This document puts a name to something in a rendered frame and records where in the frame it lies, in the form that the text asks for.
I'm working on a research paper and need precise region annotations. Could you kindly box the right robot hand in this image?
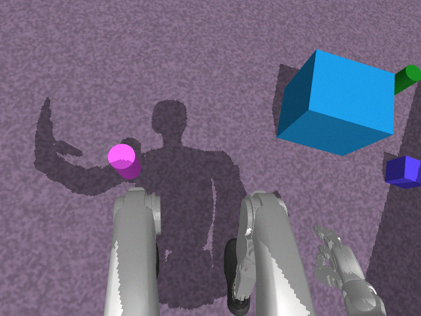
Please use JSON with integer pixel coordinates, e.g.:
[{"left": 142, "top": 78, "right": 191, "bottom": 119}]
[{"left": 312, "top": 225, "right": 365, "bottom": 290}]

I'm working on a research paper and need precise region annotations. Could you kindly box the right robot arm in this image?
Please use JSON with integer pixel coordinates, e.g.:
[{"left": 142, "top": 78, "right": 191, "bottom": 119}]
[{"left": 341, "top": 280, "right": 386, "bottom": 316}]

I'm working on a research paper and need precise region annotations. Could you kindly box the right robot foot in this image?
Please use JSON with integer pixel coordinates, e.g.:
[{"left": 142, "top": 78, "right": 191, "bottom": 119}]
[{"left": 224, "top": 238, "right": 250, "bottom": 316}]

